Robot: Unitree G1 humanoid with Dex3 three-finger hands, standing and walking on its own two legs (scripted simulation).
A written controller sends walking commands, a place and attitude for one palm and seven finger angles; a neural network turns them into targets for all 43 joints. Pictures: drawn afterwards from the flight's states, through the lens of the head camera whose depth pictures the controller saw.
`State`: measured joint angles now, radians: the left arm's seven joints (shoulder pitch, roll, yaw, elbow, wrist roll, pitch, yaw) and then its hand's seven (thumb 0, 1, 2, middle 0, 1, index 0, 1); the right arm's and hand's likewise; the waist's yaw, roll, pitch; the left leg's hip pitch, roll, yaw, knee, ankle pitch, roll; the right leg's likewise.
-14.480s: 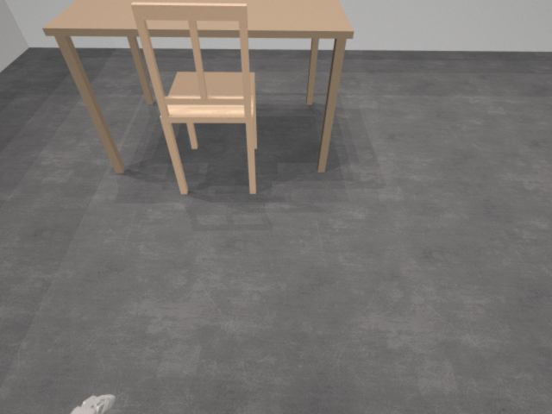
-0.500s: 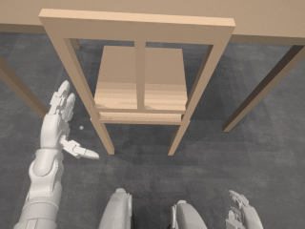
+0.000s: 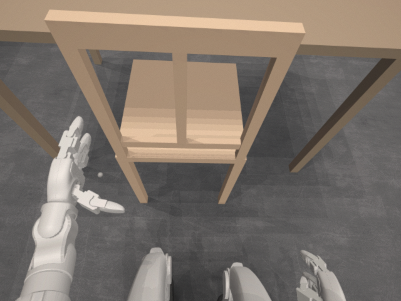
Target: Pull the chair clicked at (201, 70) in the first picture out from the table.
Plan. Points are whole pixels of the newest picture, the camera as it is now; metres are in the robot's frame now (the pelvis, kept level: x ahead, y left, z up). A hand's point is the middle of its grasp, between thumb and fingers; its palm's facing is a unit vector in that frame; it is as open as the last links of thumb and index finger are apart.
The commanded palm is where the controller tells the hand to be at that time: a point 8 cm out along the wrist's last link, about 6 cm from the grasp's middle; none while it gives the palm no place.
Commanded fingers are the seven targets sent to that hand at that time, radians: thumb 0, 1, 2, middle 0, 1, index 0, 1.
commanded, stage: aim the fingers beside a spindle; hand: left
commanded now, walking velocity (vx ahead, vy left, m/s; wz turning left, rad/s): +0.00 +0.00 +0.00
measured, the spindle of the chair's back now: (181, 105) +0.50 +0.06 +0.04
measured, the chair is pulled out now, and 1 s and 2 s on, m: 0.00 0.00 -0.04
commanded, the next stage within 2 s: push the fingers through the gap in 0.90 s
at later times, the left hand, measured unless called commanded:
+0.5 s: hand (91, 166) +0.35 +0.21 +0.05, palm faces +0.05 -0.99 -0.09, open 16.9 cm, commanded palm +0.32 +0.25 +0.02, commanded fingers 0.00 -0.50 0.30 -0.06 -0.08 -0.06 -0.08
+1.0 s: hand (109, 181) +0.34 +0.19 +0.00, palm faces -0.02 -1.00 +0.00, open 16.9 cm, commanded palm +0.33 +0.24 +0.03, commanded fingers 0.00 -0.50 0.30 -0.06 -0.08 -0.06 -0.08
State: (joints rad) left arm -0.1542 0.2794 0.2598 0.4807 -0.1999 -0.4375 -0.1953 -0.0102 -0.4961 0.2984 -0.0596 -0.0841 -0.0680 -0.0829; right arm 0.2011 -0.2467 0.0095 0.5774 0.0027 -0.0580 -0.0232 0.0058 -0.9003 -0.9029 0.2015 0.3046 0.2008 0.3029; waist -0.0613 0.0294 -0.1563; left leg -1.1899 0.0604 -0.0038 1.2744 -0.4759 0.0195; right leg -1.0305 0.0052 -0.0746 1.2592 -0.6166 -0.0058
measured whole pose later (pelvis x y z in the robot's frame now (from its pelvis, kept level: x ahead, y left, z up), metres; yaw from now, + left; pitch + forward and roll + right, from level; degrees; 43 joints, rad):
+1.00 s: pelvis +0.00 +0.00 +0.00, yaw +0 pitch +22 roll -4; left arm -0.12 0.25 0.20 0.46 -0.22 -0.40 -0.23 -0.01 -0.50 0.30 -0.05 -0.08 -0.06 -0.08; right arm 0.21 -0.25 0.01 0.58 0.01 -0.07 -0.03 0.01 -0.90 -0.90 0.20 0.30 0.20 0.30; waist -0.05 0.04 -0.16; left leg -1.19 0.06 -0.01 1.27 -0.47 0.03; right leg -1.03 0.00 -0.07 1.25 -0.61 0.00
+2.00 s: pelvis -0.02 +0.00 -0.01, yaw +0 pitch +25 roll -5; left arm -0.65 0.41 0.35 0.94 -0.15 -0.48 -0.25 -0.01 -0.50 0.30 -0.06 -0.09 -0.07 -0.09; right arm 0.27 -0.27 0.02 0.67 -0.01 -0.01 -0.03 0.00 -0.90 -0.90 0.20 0.30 0.20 0.30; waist -0.09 0.04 -0.15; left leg -1.30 0.06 -0.03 1.33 -0.46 0.02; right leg -1.13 0.01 -0.10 1.31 -0.61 -0.01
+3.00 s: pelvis +0.00 +0.01 +0.00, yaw -1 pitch +26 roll -5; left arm -0.63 0.37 0.34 0.90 -0.12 -0.48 -0.20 -0.01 -0.50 0.30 -0.18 -0.47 -0.18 -0.46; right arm 0.26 -0.24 0.01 0.64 -0.03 0.05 0.01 0.00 -0.90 -0.90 0.20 0.30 0.20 0.30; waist -0.11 0.04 -0.15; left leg -1.27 0.06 -0.01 1.29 -0.48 0.03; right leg -1.10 0.01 -0.07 1.25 -0.61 0.01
